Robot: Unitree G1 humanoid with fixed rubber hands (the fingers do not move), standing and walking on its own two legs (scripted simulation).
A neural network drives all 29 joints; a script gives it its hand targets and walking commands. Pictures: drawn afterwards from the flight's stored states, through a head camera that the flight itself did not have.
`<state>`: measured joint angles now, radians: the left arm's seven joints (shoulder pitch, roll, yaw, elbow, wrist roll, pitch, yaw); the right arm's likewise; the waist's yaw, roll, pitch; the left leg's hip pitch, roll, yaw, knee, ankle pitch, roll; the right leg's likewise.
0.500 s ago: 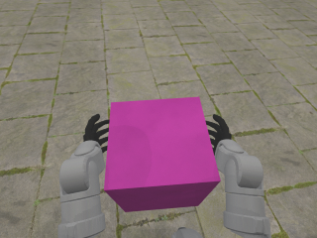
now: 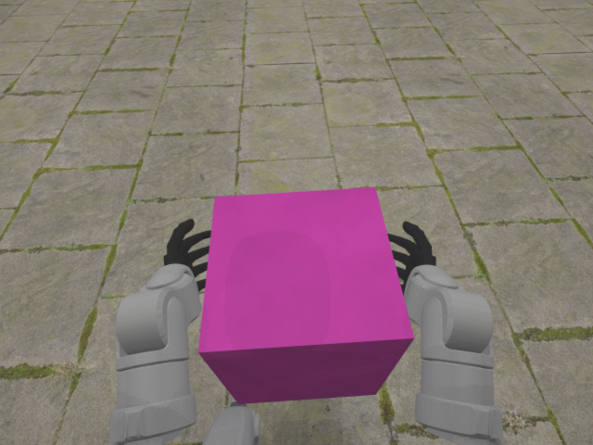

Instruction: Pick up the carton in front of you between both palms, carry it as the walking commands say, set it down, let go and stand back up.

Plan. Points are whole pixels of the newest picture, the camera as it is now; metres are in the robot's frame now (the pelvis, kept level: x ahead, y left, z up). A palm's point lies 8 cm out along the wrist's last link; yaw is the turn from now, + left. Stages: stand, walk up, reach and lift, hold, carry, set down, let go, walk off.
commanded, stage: carry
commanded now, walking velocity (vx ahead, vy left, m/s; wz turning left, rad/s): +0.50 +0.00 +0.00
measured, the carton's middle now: (301, 303) +0.32 +0.02 +0.00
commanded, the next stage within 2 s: none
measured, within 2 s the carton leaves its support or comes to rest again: neither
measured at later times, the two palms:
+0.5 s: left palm (227, 95) +0.65 +0.15 +0.12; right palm (401, 102) +0.63 -0.15 +0.13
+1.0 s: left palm (266, 34) +0.91 +0.11 +0.12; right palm (401, 39) +0.91 -0.19 +0.11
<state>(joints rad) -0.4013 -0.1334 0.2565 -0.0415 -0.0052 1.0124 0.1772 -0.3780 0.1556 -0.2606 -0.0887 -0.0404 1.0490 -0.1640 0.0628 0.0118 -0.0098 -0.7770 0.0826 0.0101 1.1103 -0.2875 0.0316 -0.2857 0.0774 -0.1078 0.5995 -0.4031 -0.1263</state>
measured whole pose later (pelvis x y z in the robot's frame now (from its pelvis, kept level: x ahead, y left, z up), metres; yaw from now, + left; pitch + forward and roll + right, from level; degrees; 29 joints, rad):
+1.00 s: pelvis +0.69 -0.04 +0.03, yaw +0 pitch +4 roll +1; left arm 0.07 -0.13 0.04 -0.47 0.05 1.13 0.11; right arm 0.08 0.13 -0.03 -0.50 -0.06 1.17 -0.13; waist 0.01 0.01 -0.15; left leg -0.62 0.14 0.11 0.73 -0.10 -0.03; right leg -0.06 -0.01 -0.21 0.21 -0.22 -0.05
